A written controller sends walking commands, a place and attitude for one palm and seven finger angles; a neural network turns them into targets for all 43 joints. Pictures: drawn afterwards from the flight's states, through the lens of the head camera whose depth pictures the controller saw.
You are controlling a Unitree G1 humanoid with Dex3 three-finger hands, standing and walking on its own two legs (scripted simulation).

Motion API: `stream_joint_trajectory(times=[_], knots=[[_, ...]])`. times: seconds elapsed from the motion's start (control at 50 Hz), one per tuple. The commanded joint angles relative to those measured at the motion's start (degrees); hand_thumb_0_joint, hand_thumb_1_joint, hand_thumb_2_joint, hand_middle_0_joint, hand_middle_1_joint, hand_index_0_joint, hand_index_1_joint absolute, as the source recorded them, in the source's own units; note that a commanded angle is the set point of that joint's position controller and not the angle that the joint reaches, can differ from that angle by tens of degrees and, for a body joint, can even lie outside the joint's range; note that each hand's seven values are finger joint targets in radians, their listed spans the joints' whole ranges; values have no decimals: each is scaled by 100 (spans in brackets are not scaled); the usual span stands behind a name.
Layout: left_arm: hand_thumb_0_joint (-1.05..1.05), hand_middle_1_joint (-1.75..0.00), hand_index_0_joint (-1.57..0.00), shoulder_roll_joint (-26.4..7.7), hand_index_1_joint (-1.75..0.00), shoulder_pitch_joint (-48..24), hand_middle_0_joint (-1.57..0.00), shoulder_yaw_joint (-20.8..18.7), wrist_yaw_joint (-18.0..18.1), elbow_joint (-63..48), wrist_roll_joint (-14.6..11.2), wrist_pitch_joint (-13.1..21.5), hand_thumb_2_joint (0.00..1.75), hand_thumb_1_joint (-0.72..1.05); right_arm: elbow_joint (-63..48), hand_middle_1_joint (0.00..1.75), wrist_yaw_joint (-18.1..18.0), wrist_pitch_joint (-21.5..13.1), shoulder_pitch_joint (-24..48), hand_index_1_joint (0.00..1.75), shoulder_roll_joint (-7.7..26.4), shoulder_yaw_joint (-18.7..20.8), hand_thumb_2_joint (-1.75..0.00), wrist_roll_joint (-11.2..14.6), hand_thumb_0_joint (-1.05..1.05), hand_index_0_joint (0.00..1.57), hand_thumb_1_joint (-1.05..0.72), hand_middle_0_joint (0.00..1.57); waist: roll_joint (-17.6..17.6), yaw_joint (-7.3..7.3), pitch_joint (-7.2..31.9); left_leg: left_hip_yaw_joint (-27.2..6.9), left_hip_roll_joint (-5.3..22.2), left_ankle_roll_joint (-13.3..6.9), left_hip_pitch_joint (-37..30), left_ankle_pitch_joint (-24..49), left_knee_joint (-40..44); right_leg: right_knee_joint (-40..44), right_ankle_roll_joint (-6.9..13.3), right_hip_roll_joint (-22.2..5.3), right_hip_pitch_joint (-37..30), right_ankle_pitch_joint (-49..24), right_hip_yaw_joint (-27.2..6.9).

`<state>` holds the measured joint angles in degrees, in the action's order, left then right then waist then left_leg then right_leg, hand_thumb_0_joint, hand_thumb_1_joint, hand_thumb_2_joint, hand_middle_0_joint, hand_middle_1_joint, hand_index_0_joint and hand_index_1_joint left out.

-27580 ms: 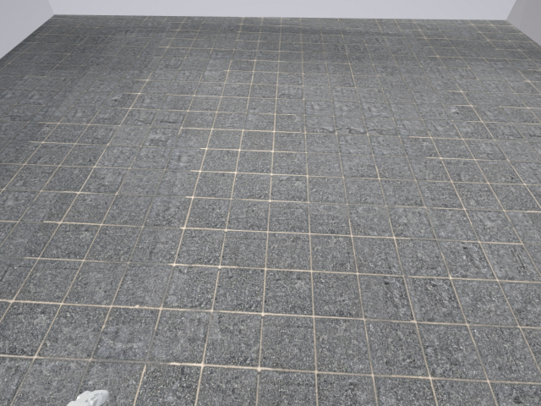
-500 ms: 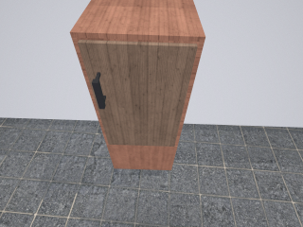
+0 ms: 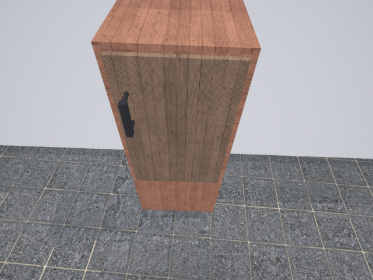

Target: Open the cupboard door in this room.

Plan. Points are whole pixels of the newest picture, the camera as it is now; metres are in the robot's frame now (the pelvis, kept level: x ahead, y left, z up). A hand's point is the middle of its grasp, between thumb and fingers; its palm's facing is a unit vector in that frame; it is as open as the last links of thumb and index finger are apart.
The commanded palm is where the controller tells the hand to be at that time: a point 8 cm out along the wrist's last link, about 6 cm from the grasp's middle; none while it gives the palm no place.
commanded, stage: look again from close up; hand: left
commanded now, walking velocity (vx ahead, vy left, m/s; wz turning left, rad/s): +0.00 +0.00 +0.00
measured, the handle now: (128, 115) +0.53 +0.21 +0.02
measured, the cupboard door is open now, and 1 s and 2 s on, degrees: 0 0 0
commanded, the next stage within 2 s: raise the hand with hooked fingers in 0.56 s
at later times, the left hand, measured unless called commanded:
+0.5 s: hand out of the picture -0.01 +0.21 -0.18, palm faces +0.00 -0.97 -0.24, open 7.4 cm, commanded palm none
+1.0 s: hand (100, 266) +0.15 +0.18 -0.03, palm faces +0.02 -1.00 -0.05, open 8.2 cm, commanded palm +0.09 +0.26 -0.05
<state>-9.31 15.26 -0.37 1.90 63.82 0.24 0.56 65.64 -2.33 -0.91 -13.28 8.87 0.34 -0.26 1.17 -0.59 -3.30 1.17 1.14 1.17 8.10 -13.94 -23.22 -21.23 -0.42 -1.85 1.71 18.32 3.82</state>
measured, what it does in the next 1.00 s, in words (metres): lowers itself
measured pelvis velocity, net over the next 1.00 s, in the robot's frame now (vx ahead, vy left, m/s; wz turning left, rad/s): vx -0.06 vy -0.01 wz -0.02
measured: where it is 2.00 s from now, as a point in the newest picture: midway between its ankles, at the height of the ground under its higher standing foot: outside the picture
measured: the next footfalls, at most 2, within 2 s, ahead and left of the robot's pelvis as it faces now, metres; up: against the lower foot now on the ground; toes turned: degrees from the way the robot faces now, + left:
none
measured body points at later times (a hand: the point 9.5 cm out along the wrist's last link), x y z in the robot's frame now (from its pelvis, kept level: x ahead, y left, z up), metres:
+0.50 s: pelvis -0.03 +0.02 -0.01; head -0.03 +0.01 +0.44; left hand -0.01 +0.26 -0.16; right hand +0.00 -0.22 -0.17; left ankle -0.02 +0.13 -0.74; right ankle -0.08 -0.11 -0.74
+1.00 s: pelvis -0.06 -0.01 -0.08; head -0.02 -0.01 +0.37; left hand +0.14 +0.24 -0.03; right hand +0.15 -0.27 -0.13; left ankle -0.02 +0.13 -0.74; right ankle -0.08 -0.11 -0.74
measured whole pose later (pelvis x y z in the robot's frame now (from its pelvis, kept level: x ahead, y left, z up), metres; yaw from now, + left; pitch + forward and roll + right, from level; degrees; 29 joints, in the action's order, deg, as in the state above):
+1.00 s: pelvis -0.06 -0.01 -0.08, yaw -1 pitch +12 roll +1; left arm -11.0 19.8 -12.3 -19.2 11.1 -15.4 32.7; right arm 34.1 -0.8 -14.3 -7.8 13.5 4.8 0.7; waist 1.1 -0.4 8.6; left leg 0.8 2.9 2.0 46.6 -24.6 -59.1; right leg -61.3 1.2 -1.5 41.9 31.6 2.7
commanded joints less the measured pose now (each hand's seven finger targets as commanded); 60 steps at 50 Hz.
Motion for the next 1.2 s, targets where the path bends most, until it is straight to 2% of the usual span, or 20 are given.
stream_joint_trajectory(times=[0.0, 0.02, 0.04, 0.06, 0.16, 0.3, 0.42, 0.62, 0.64, 0.66, 0.68, 0.7, 0.72, 0.74, 0.78, 0.84, 0.88, 1.0, 1.1, 1.18], knots=[[0, -30, -20, -697, -30, 454, -20, -114, 42, -114, 35, 54, 90, 90, -168, 30, -29, -69, -238, 30, 744, 134, -90, -7, 0, 20, -90, 20, -40, 1, -10, -295, 509, -213, -313, 2101, 140, 276, 97, -546, 408, -1975, -272], [0, -30, -20, -711, -30, 437, -20, -121, 41, -120, 31, 59, 90, 90, -171, 30, -30, -78, -245, 30, 754, 139, -90, -4, 0, 20, -90, 20, -66, 10, 21, -306, 503, -217, -315, 2121, 146, 278, 101, -558, 371, -1990, -271], [0, -30, -20, -559, -30, 707, -20, -41, 275, -66, 153, 265, 90, 90, -548, 30, 79, -125, 52, 30, 772, 94, -90, 14, 0, 20, -90, 20, -343, -26, -30, -26, 457, -105, 121, 2812, -1109, 67, 11, -668, 815, -3934, -705], [0, -30, -20, -897, -30, 561, -20, -140, 246, -334, 111, 272, 90, 90, -720, 30, 119, -102, -273, 30, 491, 73, -90, -34, 0, 20, -90, 20, -204, 174, 242, -110, 352, -192, 416, 1432, -998, -295, 182, -840, 433, -4189, -599], [0, -30, -20, -645, -30, 527, -20, -82, 153, -504, 55, 169, 90, 90, -893, 30, 75, -100, -441, 30, 738, 92, -90, -47, 0, 20, -90, 20, -367, 98, 670, -286, 530, -348, 123, 2658, -824, -792, 251, -372, 653, -2070, -282], [0, -30, -20, -699, -30, 329, -20, -53, 62, -611, 78, 7, 90, 90, -975, 30, 99, -31, -199, 30, 744, 69, -90, -59, 0, 20, -90, 20, -135, 34, -363, -384, 428, -384, 794, 583, -136, -439, 175, -274, 1227, -249, -368], [0, -30, -20, -821, -30, 340, -20, -47, 3, -619, 80, -5, 90, 90, -945, 30, 129, -31, -222, 30, 832, 67, -90, -70, 0, 20, -90, 20, -67, 19, -263, -435, 371, -369, 880, -364, 157, -201, 192, -305, 1327, 447, -484], [0, -30, -20, -865, -30, 363, -20, -41, -15, -454, 58, 53, 90, 90, -667, 30, 103, -97, -325, 30, 820, 42, -90, -38, 0, 20, -90, 20, -67, 5, 67, -295, 433, -331, 514, 685, -19, -203, 179, -384, 1135, -474, -500], [0, -30, -20, -699, -30, 737, -20, -12, 207, -310, 115, 129, 90, 90, -955, 30, 145, -73, 42, 30, 875, 56, -90, 10, 0, 20, -90, 20, 102, -107, -259, -179, 493, -135, 836, 885, -1026, 95, 144, -636, 1329, -1789, -872], [0, -32, -20, -2148, -32, -3440, -20, -977, 246, -9176, -995, 1424, 89, 88, -2766, 30, -127, -960, -179, 30, 1653, 279, -90, 267, 0, 20, -90, 20, -1107, 641, 2738, -50, -102, -294, -854, 1600, -366, -704, 252, -48, 935, -2140, -133], [0, -33, -20, -1830, -33, -631, -20, -959, 517, -7784, -559, 1202, 88, 85, -2453, 30, -345, -1501, 261, 30, 1162, 112, -90, 235, 0, 20, -90, 20, -1746, -71, 2771, -64, 174, -292, -1313, 2192, -331, -1145, 312, 103, 1187, -1261, -2], [0, -34, -21, -419, -34, 862, -21, -220, 671, -6827, -750, 483, 87, 83, -2360, 30, -311, -1675, 325, 30, 877, 214, -90, 341, 0, 20, -90, 20, -1388, 179, 1702, -160, 122, -115, -323, 1566, -209, -1222, 192, 149, 1742, -426, 303], [0, -36, -21, 59, -36, 825, -21, -59, 559, -6651, -913, 458, 86, 81, -2301, 30, -291, -1708, 115, 30, 933, 223, -90, 375, 0, 20, -90, 20, -877, 260, 973, -193, 45, -144, 214, 1059, -381, -1126, 158, 134, 1902, -525, 344], [0, -37, -21, -387, -37, 377, -21, -481, 490, -6808, -934, 739, 85, 78, -2588, 30, -290, -1742, 280, 30, 1083, 321, -90, 293, 0, 20, -90, 20, -474, 358, 402, -276, -60, -166, 794, 424, -630, -1005, 119, 157, 2276, -392, 373], [0, -40, -21, -398, -40, 924, -21, -939, 116, -5856, -976, 1489, 83, 74, -2766, 30, -265, -1718, 304, 30, 1150, 439, -90, 86, 0, 20, -90, 20, 766, 275, 396, -229, -109, -168, 1668, 38, -1257, -1350, 76, 238, 3058, 102, 447], [0, -45, -22, -210, -45, 1970, -22, -1203, -939, -5064, -1190, 2854, 80, 67, -3240, 30, 11, -1705, 604, 30, 1059, 585, -90, -27, 0, 20, -90, 20, 966, -313, 948, -82, -152, -50, 2763, 67, -2288, -2478, 160, 249, 3623, 61, 267], [0, -48, -22, -462, -48, 1902, -22, -1401, -1771, -5212, -1380, 3715, 78, 62, -3561, 30, 156, -1702, 777, 30, 1083, 660, -90, 2, 0, 20, -90, 20, 503, -376, 1399, -21, -182, -38, 3284, 130, -2939, -3081, 207, 189, 3748, -294, 17], [0, -57, -23, -1130, -57, 966, -23, -2107, -2470, -6835, -2159, 2987, 72, 48, -4452, 30, -8, -1465, 727, 30, 1096, 631, -90, 199, 0, 20, -90, 20, 80, -238, 2313, 34, -211, -187, 3502, -47, -3561, -3030, 4, 89, 3534, -242, -718], [0, -64, -24, -1211, -64, -318, -24, -1675, -2166, -8199, -1889, 3267, 67, 36, -4161, 30, -230, -1457, 289, 30, 1070, 497, -90, 87, 0, 20, -90, 20, -397, 327, 2160, -180, -14, -305, 3267, 162, -3890, -3281, 50, 262, 4203, -572, -526], [0, -70, -25, -1336, -70, -91, -25, -1755, -2421, -7601, -1925, 3099, 63, 27, -3969, 30, -316, -1561, 330, 30, 1141, 435, -90, 145, 0, 20, -90, 20, -592, 297, 2102, -245, 15, -305, 3348, -104, -3829, -3113, 99, 290, 4341, 4, -509]])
